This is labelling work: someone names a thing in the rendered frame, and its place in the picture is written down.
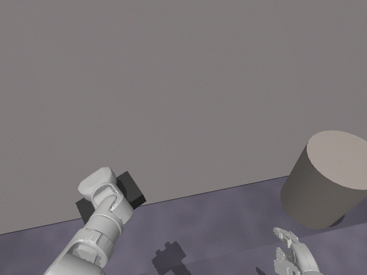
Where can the left robot hand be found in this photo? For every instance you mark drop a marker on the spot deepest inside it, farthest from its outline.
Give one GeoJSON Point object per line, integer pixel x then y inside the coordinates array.
{"type": "Point", "coordinates": [104, 174]}

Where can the right robot hand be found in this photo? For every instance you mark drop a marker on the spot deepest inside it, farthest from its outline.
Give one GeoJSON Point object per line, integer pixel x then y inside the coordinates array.
{"type": "Point", "coordinates": [299, 261]}

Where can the left robot arm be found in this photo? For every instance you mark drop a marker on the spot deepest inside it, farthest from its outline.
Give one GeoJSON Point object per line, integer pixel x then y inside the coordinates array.
{"type": "Point", "coordinates": [92, 246]}

